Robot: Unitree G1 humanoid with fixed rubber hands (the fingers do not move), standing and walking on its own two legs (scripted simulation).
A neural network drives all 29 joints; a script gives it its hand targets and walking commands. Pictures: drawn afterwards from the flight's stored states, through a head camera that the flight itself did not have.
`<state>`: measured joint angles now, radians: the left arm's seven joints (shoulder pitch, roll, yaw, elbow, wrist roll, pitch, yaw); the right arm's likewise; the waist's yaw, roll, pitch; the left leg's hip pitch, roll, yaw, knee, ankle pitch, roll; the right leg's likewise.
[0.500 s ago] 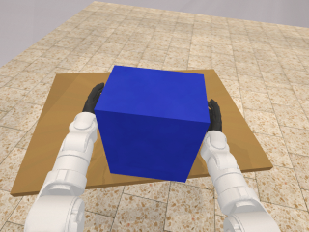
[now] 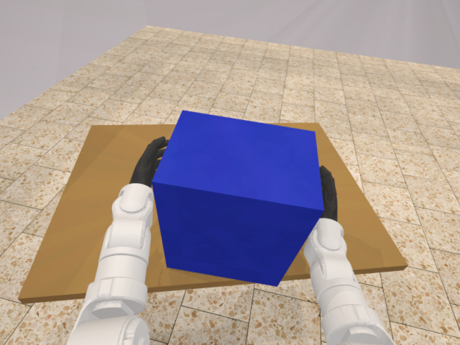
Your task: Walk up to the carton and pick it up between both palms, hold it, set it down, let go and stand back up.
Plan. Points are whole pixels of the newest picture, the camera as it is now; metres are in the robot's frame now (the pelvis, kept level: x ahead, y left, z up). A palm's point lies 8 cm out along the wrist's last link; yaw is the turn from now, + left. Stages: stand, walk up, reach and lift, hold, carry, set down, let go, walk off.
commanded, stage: reach and lift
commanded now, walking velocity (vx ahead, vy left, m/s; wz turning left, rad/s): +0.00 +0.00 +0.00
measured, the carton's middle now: (233, 205) +0.35 -0.07 +0.07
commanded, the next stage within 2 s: none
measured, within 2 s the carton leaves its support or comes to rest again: neither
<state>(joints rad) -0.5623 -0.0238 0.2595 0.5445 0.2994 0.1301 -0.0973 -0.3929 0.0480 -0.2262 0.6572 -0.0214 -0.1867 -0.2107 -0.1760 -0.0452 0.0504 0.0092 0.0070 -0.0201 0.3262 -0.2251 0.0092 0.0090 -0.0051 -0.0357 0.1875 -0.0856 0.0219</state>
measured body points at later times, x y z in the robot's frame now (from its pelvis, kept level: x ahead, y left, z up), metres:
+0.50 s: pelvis -0.05 -0.01 +0.00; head -0.06 +0.00 +0.45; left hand +0.37 +0.10 +0.16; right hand +0.31 -0.22 +0.11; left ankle -0.02 +0.11 -0.75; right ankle +0.02 -0.13 -0.75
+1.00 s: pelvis -0.01 -0.01 +0.00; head -0.04 +0.03 +0.44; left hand +0.38 +0.13 +0.18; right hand +0.34 -0.19 +0.15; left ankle -0.02 +0.11 -0.75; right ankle +0.02 -0.13 -0.75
